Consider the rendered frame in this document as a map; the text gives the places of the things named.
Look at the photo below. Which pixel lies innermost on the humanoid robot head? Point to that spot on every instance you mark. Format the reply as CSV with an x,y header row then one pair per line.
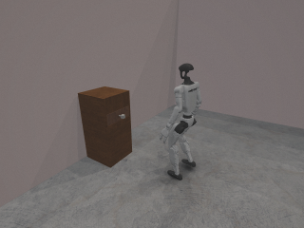
x,y
186,67

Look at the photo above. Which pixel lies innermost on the right robot upper arm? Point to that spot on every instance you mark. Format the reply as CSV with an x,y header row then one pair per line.
x,y
199,99

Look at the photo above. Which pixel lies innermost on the left robot upper arm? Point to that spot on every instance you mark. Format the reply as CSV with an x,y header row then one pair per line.
x,y
178,96

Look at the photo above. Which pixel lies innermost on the drawer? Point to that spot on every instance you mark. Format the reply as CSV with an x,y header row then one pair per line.
x,y
114,117

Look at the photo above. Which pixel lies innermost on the right robot forearm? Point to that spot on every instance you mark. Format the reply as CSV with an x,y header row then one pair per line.
x,y
193,113

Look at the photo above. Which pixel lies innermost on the left robot forearm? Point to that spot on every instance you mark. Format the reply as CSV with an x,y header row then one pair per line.
x,y
172,119

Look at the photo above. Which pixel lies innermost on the robot left hand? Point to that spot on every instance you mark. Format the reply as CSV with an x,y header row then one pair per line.
x,y
165,132

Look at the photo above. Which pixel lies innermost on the robot left shin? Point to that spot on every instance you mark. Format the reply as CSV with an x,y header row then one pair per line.
x,y
174,158

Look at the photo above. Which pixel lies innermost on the cabinet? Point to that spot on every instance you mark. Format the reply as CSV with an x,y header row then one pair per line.
x,y
106,144

